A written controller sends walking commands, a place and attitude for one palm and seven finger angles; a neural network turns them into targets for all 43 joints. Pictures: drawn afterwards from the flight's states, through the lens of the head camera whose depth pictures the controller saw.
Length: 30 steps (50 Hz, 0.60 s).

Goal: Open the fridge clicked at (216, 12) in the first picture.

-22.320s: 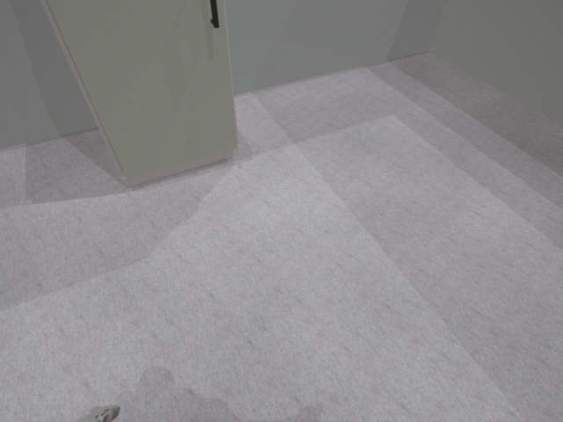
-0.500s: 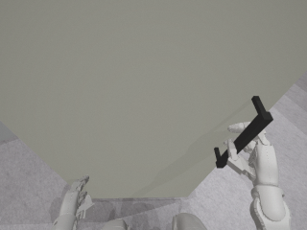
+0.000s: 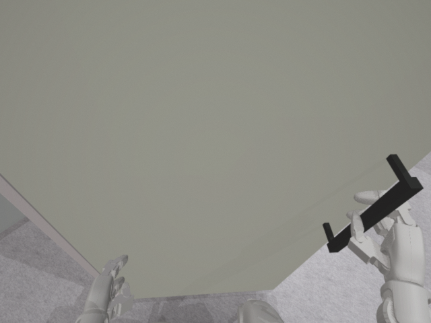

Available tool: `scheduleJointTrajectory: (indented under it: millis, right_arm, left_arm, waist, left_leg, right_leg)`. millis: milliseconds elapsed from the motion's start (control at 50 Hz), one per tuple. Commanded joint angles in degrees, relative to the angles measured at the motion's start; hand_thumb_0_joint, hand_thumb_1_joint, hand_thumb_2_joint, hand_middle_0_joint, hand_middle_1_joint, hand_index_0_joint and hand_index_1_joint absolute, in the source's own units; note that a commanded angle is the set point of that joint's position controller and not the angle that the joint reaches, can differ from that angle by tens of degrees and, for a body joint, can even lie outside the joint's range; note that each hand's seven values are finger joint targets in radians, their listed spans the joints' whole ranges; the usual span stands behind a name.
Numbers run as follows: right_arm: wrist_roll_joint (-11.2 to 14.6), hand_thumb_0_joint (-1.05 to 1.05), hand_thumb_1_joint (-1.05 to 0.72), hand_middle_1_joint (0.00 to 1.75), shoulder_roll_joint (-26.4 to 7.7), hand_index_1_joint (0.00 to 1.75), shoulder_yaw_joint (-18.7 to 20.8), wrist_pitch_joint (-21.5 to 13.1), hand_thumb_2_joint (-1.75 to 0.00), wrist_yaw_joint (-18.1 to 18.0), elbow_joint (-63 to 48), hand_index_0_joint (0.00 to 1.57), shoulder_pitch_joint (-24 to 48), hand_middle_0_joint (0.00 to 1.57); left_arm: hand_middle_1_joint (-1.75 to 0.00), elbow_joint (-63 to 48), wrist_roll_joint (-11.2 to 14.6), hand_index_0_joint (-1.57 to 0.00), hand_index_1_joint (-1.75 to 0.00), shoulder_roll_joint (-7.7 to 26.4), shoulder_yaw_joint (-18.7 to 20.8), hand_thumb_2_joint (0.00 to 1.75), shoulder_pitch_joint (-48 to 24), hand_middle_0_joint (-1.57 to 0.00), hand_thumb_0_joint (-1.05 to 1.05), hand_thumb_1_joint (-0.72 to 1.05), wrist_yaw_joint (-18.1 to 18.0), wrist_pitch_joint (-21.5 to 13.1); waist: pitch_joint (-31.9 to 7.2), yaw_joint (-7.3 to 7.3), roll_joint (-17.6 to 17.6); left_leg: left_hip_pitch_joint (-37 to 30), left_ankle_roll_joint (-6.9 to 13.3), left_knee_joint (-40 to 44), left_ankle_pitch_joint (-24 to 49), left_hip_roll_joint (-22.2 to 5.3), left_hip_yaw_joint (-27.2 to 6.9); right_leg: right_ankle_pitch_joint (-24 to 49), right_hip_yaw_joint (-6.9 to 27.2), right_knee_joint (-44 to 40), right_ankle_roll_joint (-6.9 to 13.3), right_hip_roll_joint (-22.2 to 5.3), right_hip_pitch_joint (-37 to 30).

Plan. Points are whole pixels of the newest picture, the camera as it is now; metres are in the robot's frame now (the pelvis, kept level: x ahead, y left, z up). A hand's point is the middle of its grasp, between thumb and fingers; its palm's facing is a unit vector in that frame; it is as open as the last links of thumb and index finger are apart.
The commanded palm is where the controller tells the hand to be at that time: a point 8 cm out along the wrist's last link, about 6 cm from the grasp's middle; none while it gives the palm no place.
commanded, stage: walk backward, drawing the door open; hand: right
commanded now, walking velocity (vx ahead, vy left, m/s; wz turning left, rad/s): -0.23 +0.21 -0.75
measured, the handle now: (359, 212) +0.30 -0.22 +0.09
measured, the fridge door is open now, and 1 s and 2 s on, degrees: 45 66 64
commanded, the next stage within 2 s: stop walking and hold the door back in 0.46 s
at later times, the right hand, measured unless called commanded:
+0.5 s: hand out of the picture +0.11 -0.17 +0.10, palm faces +0.47 +0.85 -0.24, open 5.7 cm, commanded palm +0.06 -0.20 +0.09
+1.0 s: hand out of the picture +0.09 -0.17 +0.11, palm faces +0.50 +0.85 -0.19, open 5.4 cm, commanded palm +0.06 -0.21 +0.10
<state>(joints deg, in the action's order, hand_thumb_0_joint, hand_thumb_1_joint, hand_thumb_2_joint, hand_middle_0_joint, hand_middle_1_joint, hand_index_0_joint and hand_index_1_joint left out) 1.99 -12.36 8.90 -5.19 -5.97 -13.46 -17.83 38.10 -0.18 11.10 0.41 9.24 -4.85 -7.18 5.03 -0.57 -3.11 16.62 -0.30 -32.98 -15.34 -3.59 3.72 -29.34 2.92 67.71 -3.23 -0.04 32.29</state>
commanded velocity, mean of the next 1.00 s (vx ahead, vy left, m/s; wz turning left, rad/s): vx -0.05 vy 0.04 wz -0.27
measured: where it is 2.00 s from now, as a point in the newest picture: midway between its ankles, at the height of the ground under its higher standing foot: outside the picture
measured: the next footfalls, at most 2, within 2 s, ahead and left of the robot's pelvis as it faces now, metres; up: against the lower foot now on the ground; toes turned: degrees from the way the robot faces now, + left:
right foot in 0.20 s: -0.03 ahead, -0.08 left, +0.00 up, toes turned -13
left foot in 0.54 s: -0.06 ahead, +0.19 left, +0.00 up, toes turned -23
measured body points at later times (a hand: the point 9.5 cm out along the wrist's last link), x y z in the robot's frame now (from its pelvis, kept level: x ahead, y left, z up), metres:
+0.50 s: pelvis -0.07 +0.07 +0.01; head -0.04 +0.08 +0.46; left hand +0.14 +0.22 -0.09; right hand +0.08 -0.21 +0.11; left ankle -0.04 +0.20 -0.71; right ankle -0.07 -0.07 -0.73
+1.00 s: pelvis -0.17 +0.11 +0.01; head -0.16 +0.11 +0.46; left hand +0.09 +0.28 -0.07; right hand +0.05 -0.21 +0.12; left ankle -0.07 +0.20 -0.72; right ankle -0.23 +0.03 -0.73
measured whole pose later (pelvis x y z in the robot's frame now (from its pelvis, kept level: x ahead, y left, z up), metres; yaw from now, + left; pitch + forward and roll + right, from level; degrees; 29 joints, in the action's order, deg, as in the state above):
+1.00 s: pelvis -0.17 +0.11 +0.01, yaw -24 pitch +0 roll +0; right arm 0.7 -12.3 1.4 -7.1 -5.8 14.7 10.9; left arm 36.8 0.3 14.5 0.5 11.2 -6.1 -3.8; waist 0.2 -0.9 0.1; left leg 20.5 -1.4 -34.1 -17.0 -3.2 3.7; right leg -16.1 -3.9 25.1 2.5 0.7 8.8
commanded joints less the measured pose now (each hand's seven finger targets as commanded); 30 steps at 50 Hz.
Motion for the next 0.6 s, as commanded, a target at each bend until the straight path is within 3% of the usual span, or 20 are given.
scheduleJointTrajectory:
  millis: [0, 40, 100, 140, 160, 180, 200, 220, 240, 260, 300, 360, 420, 460, 480, 500, 520, 540, 560, 580]
  right_arm:
    - [-0.62, 0.00, -0.90, 1.40, -9.63, 1.40, 5.73, -6.34, -0.90, -0.83, -14.82, 0.45, 4.09, 0.45]
    - [-0.47, 0.00, -0.90, 1.40, -9.78, 1.40, 5.80, -5.88, -0.90, -1.12, -16.75, 0.45, 3.98, 0.45]
    - [-0.60, 0.00, -0.90, 1.40, -8.31, 1.40, 4.19, -5.52, -0.90, -1.16, -19.22, 0.45, 3.66, 0.45]
    - [-0.30, 0.00, -0.90, 1.40, -7.44, 1.40, 2.80, -5.56, -0.90, -1.13, -20.67, 0.45, 2.69, 0.45]
    - [-0.13, 0.00, -0.90, 1.40, -7.22, 1.40, 1.36, -5.59, -0.90, -1.35, -21.79, 0.45, 3.18, 0.45]
    - [0.25, 0.00, -0.90, 1.40, -7.25, 1.40, 0.50, -6.41, -0.90, -1.27, -24.09, 0.45, 2.58, 0.45]
    - [-1.69, 0.00, -0.90, 1.40, -8.02, 1.40, 0.66, -7.65, -0.90, -1.35, -21.74, 0.45, 2.91, 0.45]
    - [-2.24, 0.00, -0.90, 1.40, -7.37, 1.40, -0.39, -7.94, -0.90, -0.45, -21.68, 0.45, 3.63, 0.45]
    - [-2.60, 0.00, -0.90, 1.40, -8.65, 1.40, 0.68, -7.97, -0.90, -0.45, -22.12, 0.45, 5.28, 0.45]
    - [-2.46, 0.00, -0.90, 1.40, -8.62, 1.40, 1.01, -8.13, -0.90, -0.92, -22.27, 0.45, 6.94, 0.45]
    - [-2.24, 0.00, -0.90, 1.40, -5.33, 1.40, -1.76, -5.85, -0.90, -1.16, -16.90, 0.45, 3.51, 0.45]
    - [-0.65, 0.00, -0.90, 1.40, -5.37, 1.40, -2.45, -4.26, -0.90, -1.29, -15.07, 0.45, 4.65, 0.45]
    - [-0.18, 0.00, -0.90, 1.40, -5.78, 1.40, -1.86, -4.09, -0.90, -1.61, -14.63, 0.45, 4.03, 0.45]
    - [-0.34, 0.00, -0.90, 1.40, -7.13, 1.40, -0.24, -4.31, -0.90, -1.59, -14.29, 0.45, 2.95, 0.45]
    - [-0.39, 0.00, -0.90, 1.40, -7.91, 1.40, 0.07, -4.74, -0.90, -1.45, -15.49, 0.45, 3.65, 0.45]
    - [-0.74, 0.00, -0.90, 1.40, -10.00, 1.40, 1.21, -4.87, -0.90, -1.32, -16.39, 0.45, 3.81, 0.45]
    - [-0.74, 0.00, -0.90, 1.40, -13.84, 1.40, 4.72, -4.78, -0.90, -1.50, -17.27, 0.45, 5.21, 0.45]
    - [-0.11, 0.00, -0.90, 1.40, -13.45, 1.40, 7.49, -4.51, -0.90, -1.92, -14.65, 0.45, 3.94, 0.45]
    - [-0.15, 0.00, -0.90, 1.40, -14.39, 1.40, 7.49, -3.84, -0.90, -2.23, -15.03, 0.45, 10.64, 0.45]
    - [-0.24, 0.00, -0.90, 1.40, -12.44, 1.40, 6.10, -4.19, -0.90, -2.50, -12.78, 0.45, 15.27, 0.45]
  left_arm:
    - [-0.30, -11.22, -0.41, -0.20, -0.30, 2.28, 0.30, 0.90, -4.86, -0.20, 0.00, 0.90, -1.98, -3.14]
    - [-0.30, -12.21, -0.83, -0.20, -0.30, 2.73, 0.21, 0.90, -3.84, -0.20, 0.00, 0.90, -2.12, -2.52]
    - [-0.30, -12.82, -1.18, -0.20, -0.30, 3.08, 0.08, 0.90, -1.80, -0.20, 0.00, 0.90, -2.15, -2.52]
    - [-0.30, -13.28, -1.25, -0.20, -0.30, 4.04, 0.33, 0.90, 0.05, -0.20, 0.00, 0.90, -2.28, -2.27]
    - [-0.30, -14.29, -0.68, -0.20, -0.30, 5.90, 1.35, 0.90, 0.17, -0.20, 0.00, 0.90, -2.64, -1.78]
    - [-0.30, -15.78, -0.54, -0.20, -0.30, 7.82, 1.76, 0.90, -1.66, -0.20, 0.00, 0.90, -2.39, -2.50]
    - [-0.30, -13.72, -0.65, -0.20, -0.30, 6.86, 1.38, 0.90, -0.48, -0.20, 0.00, 0.90, -1.24, -2.97]
    - [-0.30, -12.22, -1.02, -0.20, -0.30, 5.08, 0.74, 0.90, -0.67, -0.20, 0.00, 0.90, -0.91, -3.81]
    - [-0.30, -11.22, -0.81, -0.20, -0.30, 5.92, 1.33, 0.90, -0.70, -0.20, 0.00, 0.90, -0.67, -4.26]
    - [-0.30, -10.74, -0.44, -0.20, -0.30, 5.95, 1.37, 0.90, -1.74, -0.20, 0.00, 0.90, -0.53, -4.58]
    - [-0.30, -9.82, -0.03, -0.20, -0.30, 6.72, 1.53, 0.90, -0.44, -0.20, 0.00, 0.90, -0.19, -4.14]
    - [-0.30, -10.66, 0.21, -0.20, -0.30, 6.73, 0.68, 0.90, -1.05, -0.20, 0.00, 0.90, -0.83, -3.88]
    - [-0.30, -10.60, -0.31, -0.20, -0.30, 6.64, 0.35, 0.90, -1.93, -0.20, 0.00, 0.90, -0.91, -3.97]
    - [-0.30, -10.80, -0.26, -0.20, -0.30, 6.26, 0.13, 0.90, -3.04, -0.20, 0.00, 0.90, -0.69, -4.01]
    - [-0.30, -11.25, -0.20, -0.20, -0.30, 5.70, -0.05, 0.90, -3.94, -0.20, 0.00, 0.90, -0.43, -3.82]
    - [-0.30, -11.62, -0.02, -0.20, -0.30, 4.20, -0.32, 0.90, -4.09, -0.20, 0.00, 0.90, -0.07, -3.28]
    - [-0.30, -12.30, 0.00, -0.20, -0.30, 3.02, -0.21, 0.90, -4.84, -0.20, 0.00, 0.90, -0.07, -2.82]
    - [-0.30, -11.37, -0.49, -0.20, -0.30, 3.88, 0.47, 0.90, -2.51, -0.20, 0.00, 0.90, -0.13, -3.16]
    - [-0.30, -10.46, -0.34, -0.20, -0.30, 5.09, 1.25, 0.90, -2.12, -0.20, 0.00, 0.90, 0.20, -3.53]
    - [-0.30, -9.87, -0.36, -0.20, -0.30, 3.61, 0.33, 0.90, -2.36, -0.20, 0.00, 0.90, -0.32, -3.58]
  waist:
    - [-12.13, 0.79, 13.50]
    - [-13.29, 1.23, 14.78]
    - [-14.60, 0.88, 12.95]
    - [-16.86, -0.74, 5.83]
    - [-17.05, -1.38, -3.20]
    - [-16.36, 0.91, -18.86]
    - [-15.87, 1.09, -15.82]
    - [-15.36, -0.58, -13.79]
    - [-14.01, -0.65, -11.45]
    - [-13.71, 0.00, -10.53]
    - [-12.59, 0.14, -8.33]
    - [-11.25, -0.06, -10.33]
    - [-10.94, 0.41, -10.25]
    - [-11.04, 1.46, -7.74]
    - [-10.65, 1.92, -4.11]
    - [-10.67, 1.35, 6.85]
    - [-10.54, 1.33, 18.99]
    - [-13.02, 2.33, 17.59]
    - [-15.92, 1.24, 17.36]
    - [-15.94, 0.15, 13.54]
  left_leg:
    - [-8.43, 9.44, 9.35, 36.73, -15.66, -2.82]
    - [-7.77, 9.42, 10.43, 32.02, -16.23, -2.66]
    - [-8.77, 9.04, 8.95, 29.07, -16.02, -2.01]
    - [-6.71, 5.88, -0.16, 24.18, -11.66, 1.24]
    - [-0.70, 2.17, -9.08, 15.13, -7.50, 3.86]
    - [12.83, -3.22, -21.08, -13.21, 0.83, 4.15]
    - [15.57, -3.47, -27.99, -23.10, 2.10, -1.79]
    - [18.00, -3.64, -32.12, -19.10, 2.22, -4.54]
    - [17.72, -3.87, -31.90, -14.90, 1.57, -5.46]
    - [16.73, -3.88, -29.56, -13.26, 2.00, -4.50]
    - [10.19, -3.81, -24.44, -8.87, 2.79, -2.91]
    - [3.38, -3.43, -17.36, -9.74, 4.27, -1.79]
    - [-2.29, -3.07, -6.03, -9.11, 4.99, -2.08]
    - [-8.81, -2.83, 6.61, -1.14, 4.96, -1.20]
    - [-10.71, -2.46, 14.42, 3.63, 3.46, -2.07]
    - [-9.49, 0.17, 18.75, 10.37, -3.79, -7.94]
    - [-4.51, 5.98, 19.81, 16.65, -14.74, -18.74]
    - [-1.68, 9.78, 19.04, 17.16, -20.17, -20.14]
    - [-5.10, 9.01, 17.03, 22.70, -20.14, -23.48]
    - [-8.25, 9.21, 13.46, 29.11, -18.35, -16.82]
  right_leg:
    - [-2.32, -5.36, -0.70, 0.12, -0.79, -4.56]
    - [-2.77, -6.49, -9.52, 1.04, -1.12, -8.94]
    - [1.05, -7.49, -24.45, 1.76, -1.62, -12.29]
    - [14.58, -8.18, -41.11, 1.64, -0.48, -20.66]
    - [29.48, -2.19, -47.36, 3.00, -5.10, -28.89]
    - [59.74, 19.90, -50.90, 10.40, -21.30, -34.65]
    - [69.28, 25.25, -50.32, 14.76, -26.03, -35.14]
    - [66.66, 25.38, -49.84, 12.91, -23.51, -34.19]
    - [63.40, 20.77, -48.73, 12.06, -21.16, -33.37]
    - [60.78, 17.23, -47.53, 12.79, -19.23, -33.25]
    - [51.19, 9.82, -47.83, 11.05, -15.36, -28.25]
    - [35.97, 9.79, -51.47, 10.96, -14.60, -22.53]
    - [31.26, 11.87, -51.62, 11.00, -14.35, -19.29]
    - [25.41, 10.49, -48.91, 8.94, -11.42, -15.89]
    - [20.75, 8.96, -45.18, 7.01, -8.39, -14.05]
    - [11.44, 2.74, -36.80, 3.65, -2.33, -11.65]
    - [0.22, -3.23, -20.95, 0.79, 3.85, -6.56]
    - [-2.89, -1.34, -4.45, 0.81, 3.47, -3.73]
    - [-4.34, 1.97, 2.34, 0.78, 4.39, -1.51]
    - [-0.05, 1.70, 7.09, 0.50, 2.69, 0.02]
